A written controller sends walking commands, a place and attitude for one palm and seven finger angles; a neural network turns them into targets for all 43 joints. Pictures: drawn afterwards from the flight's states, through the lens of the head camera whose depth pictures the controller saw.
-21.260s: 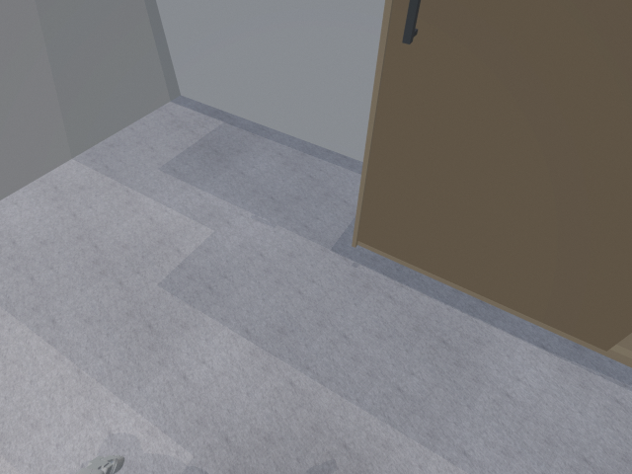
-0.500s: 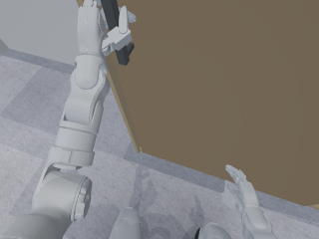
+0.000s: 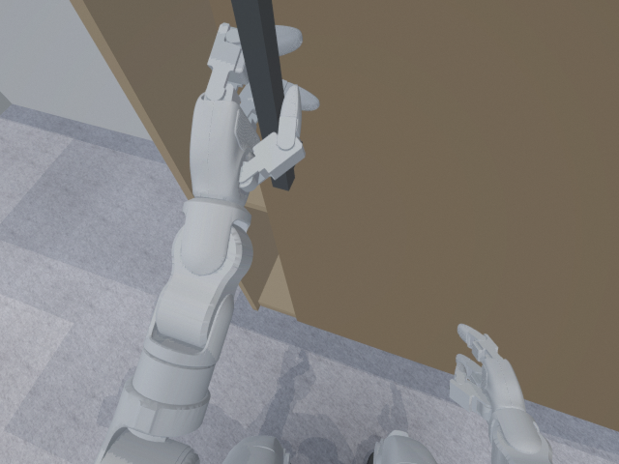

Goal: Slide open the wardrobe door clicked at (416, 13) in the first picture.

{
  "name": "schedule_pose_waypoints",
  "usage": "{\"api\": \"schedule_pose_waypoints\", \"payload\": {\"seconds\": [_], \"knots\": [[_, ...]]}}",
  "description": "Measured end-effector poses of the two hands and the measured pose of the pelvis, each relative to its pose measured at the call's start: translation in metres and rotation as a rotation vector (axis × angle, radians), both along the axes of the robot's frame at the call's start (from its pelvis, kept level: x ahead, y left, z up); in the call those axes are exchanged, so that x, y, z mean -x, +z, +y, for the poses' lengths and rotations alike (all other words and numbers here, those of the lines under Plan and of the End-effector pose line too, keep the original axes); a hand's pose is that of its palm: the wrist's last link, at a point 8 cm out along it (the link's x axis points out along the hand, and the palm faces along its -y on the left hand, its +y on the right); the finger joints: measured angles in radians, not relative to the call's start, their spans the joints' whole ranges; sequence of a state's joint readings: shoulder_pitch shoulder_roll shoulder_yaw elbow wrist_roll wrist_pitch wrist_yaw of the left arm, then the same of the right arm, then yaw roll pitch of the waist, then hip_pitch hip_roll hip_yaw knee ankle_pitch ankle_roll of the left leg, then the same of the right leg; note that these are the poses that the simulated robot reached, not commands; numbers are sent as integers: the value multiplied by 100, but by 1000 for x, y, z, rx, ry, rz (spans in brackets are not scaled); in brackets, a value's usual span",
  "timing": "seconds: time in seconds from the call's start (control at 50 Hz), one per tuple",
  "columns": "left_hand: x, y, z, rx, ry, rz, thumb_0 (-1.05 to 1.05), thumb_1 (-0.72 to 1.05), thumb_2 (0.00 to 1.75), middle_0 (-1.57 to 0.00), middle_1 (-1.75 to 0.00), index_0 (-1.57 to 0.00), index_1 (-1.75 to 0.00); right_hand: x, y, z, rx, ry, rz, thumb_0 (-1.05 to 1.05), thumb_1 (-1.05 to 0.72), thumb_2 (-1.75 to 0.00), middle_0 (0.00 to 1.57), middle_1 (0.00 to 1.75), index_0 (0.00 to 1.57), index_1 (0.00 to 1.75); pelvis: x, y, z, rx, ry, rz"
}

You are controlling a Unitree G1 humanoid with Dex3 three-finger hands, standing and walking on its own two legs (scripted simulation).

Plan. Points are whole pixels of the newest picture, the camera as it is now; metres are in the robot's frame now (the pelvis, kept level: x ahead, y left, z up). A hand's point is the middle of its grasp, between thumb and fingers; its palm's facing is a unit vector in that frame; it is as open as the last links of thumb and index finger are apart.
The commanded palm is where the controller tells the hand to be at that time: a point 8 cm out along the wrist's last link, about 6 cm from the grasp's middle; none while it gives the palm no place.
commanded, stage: step sideways, sliding the door along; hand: left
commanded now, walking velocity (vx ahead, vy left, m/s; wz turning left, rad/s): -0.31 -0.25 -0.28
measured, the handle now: (278, 89) +0.41 +0.10 +0.22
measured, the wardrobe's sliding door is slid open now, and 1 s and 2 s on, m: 0.14 0.32 0.50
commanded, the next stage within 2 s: none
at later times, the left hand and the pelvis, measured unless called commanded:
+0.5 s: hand (442, 187) +0.33 -0.05 +0.21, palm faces -0.28 -0.95 -0.12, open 6.7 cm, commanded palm +0.33 -0.01 +0.21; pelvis -0.01 -0.04 +0.00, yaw -9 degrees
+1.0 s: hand (512, 197) +0.33 -0.10 +0.22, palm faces -0.14 -0.99 -0.04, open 6.3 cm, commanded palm +0.31 -0.09 +0.22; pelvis -0.11 -0.12 +0.00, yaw -14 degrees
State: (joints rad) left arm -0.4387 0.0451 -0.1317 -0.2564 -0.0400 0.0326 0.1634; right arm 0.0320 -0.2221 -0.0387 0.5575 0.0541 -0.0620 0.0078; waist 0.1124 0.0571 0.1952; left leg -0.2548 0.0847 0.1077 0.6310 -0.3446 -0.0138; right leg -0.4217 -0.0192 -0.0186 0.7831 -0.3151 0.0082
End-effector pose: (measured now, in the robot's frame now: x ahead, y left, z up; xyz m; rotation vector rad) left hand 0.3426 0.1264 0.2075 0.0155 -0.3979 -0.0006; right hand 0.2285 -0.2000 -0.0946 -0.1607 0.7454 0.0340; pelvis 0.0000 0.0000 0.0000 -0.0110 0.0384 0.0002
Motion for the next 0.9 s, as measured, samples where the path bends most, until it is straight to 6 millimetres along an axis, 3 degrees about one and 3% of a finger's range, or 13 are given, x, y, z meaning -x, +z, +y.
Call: {"api": "schedule_pose_waypoints", "payload": {"seconds": [0.1, 0.2, 0.3, 0.4, 0.5, 0.58, 0.68, 0.76, 0.9], "knots": [[0, -2, -29, 5, -135, -38, -1, 79, 84, -45, -140, -12, -125, -12, 12, 16, -45, 45, -23, 1, -90, -90, 20, 30, 19, 30, -10, 3, -3, 19, -56, -18], [1, -1, -55, -56, -202, -62, -2, 77, 81, -48, -140, -18, -129, -16, 11, 16, -100, 34, -22, 1, -90, -90, 20, 30, 20, 30, -20, 3, -19, 28, -104, -55], [5, -1, -80, -101, -205, -80, -5, 75, 78, -53, -139, -17, -129, -21, 1, -5, -115, 20, -18, 1, -90, -90, 20, 30, 20, 30, -24, -6, -44, 14, -76, -71], [9, 0, -104, -66, -231, -52, -1, 75, 80, -49, -140, -20, -130, -8, 11, -41, -53, -60, -35, 1, -90, -90, 20, 30, 20, 30, -10, 4, -49, -38, -115, -37], [11, 0, -118, -95, -293, -63, -2, 73, 77, -46, -140, -17, -126, 26, 19, -79, 20, -203, -39, 1, -90, -90, 20, 30, 20, 30, 7, 1, -42, -24, -155, -34], [12, 2, -125, -132, -330, -63, -3, 71, 75, -46, -140, -15, -124, 69, 23, -100, 48, -296, -31, 1, -90, -90, 20, 30, 20, 30, 22, -1, -44, -23, -193, -56], [16, 5, -136, -138, -294, -24, -1, 70, 78, -47, -140, -17, -130, 123, 13, -114, 12, -322, 31, 1, -90, -90, 20, 30, 19, 30, 39, 3, -62, 20, -244, -60], [19, 4, -146, -125, -213, -22, -1, 71, 82, -46, -140, -18, -131, 160, -5, -131, -18, -338, 71, 1, -90, -90, 20, 30, 20, 30, 58, -6, -86, 26, -255, -61], [26, 5, -160, -49, -169, 29, 2, 78, 86, -46, -140, -16, -132, 220, -12, -161, 78, -377, 153, 1, -90, -90, 20, 30, 20, 30, 89, -6, -99, 1, -222, -53]]}}
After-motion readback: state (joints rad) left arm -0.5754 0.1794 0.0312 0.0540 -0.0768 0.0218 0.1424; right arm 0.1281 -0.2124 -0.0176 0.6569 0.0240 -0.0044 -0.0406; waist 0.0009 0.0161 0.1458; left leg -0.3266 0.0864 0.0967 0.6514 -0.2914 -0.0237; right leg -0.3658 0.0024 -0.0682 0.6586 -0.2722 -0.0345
